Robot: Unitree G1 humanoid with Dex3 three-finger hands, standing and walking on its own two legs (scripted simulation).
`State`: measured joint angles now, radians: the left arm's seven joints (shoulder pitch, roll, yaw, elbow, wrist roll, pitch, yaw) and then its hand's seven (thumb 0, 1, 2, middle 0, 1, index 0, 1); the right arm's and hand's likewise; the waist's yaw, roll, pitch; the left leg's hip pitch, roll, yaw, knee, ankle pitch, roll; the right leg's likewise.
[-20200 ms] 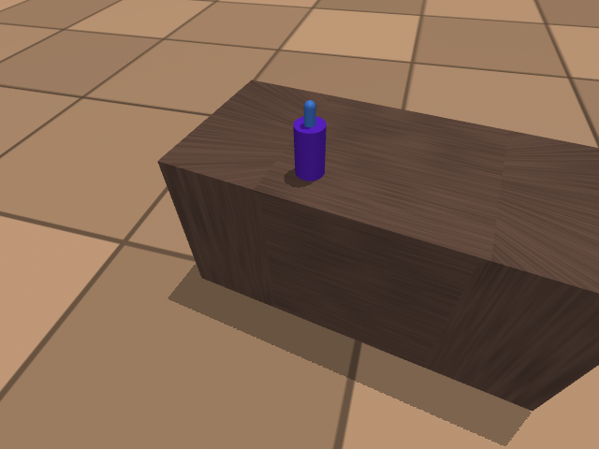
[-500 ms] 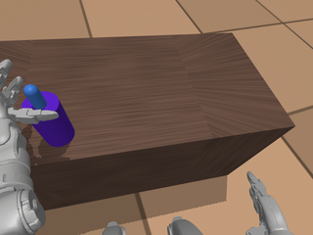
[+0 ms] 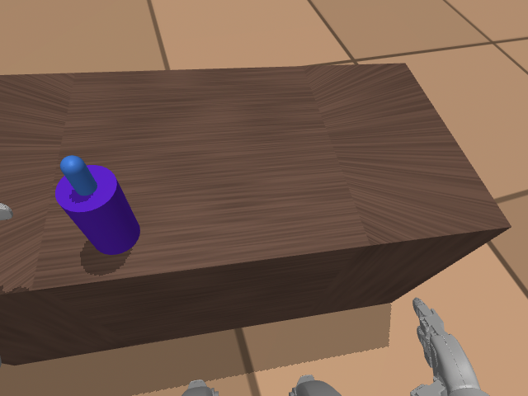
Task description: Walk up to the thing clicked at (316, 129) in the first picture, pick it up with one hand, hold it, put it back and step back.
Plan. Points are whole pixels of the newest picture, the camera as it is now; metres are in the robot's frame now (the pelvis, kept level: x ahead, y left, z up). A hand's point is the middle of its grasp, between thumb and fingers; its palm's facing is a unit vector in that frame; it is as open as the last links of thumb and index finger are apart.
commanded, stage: home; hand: left
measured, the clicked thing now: (96, 203) +0.45 +0.24 +0.00
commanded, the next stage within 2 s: none
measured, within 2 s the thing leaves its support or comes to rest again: neither
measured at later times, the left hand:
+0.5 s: hand out of the picture +0.33 +0.36 -0.01, palm faces +0.35 -0.87 -0.36, open 16.0 cm
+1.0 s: hand out of the picture +0.15 +0.17 -0.05, palm faces +0.08 -0.98 -0.16, open 16.7 cm
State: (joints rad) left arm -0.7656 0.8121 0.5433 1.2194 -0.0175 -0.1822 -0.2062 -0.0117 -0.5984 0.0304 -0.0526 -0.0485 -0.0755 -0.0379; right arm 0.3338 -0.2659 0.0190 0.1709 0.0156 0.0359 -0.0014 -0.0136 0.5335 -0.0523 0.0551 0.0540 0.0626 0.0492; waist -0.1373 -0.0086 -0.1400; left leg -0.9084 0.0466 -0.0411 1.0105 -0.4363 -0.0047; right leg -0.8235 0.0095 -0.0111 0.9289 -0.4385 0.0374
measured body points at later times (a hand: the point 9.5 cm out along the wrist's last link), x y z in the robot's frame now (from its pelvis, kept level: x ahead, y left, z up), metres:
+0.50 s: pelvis +0.01 +0.01 +0.02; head +0.05 +0.05 +0.46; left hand +0.31 +0.40 +0.01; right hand +0.17 -0.21 -0.02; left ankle +0.02 +0.12 -0.68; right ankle +0.00 -0.15 -0.68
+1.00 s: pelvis +0.00 -0.01 +0.01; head +0.02 +0.00 +0.46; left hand +0.15 +0.22 -0.03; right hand +0.17 -0.23 -0.02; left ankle +0.02 +0.11 -0.68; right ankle +0.00 -0.15 -0.68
